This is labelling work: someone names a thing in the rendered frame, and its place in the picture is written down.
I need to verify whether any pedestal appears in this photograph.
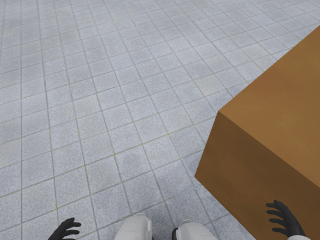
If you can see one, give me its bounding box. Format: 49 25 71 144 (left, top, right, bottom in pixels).
194 25 320 240

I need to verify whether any left robot hand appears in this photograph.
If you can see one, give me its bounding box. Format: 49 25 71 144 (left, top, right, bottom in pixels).
48 217 81 240

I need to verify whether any right robot hand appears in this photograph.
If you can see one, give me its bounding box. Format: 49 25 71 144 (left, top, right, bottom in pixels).
266 200 306 238

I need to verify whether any robot thigh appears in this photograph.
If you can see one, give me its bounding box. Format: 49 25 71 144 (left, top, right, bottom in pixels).
114 215 152 240
176 222 218 240

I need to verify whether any right robot thigh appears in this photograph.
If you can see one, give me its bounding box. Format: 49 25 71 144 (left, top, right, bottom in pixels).
176 222 218 240

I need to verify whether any left robot thigh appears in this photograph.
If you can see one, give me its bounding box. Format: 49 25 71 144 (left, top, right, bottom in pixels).
114 215 152 240

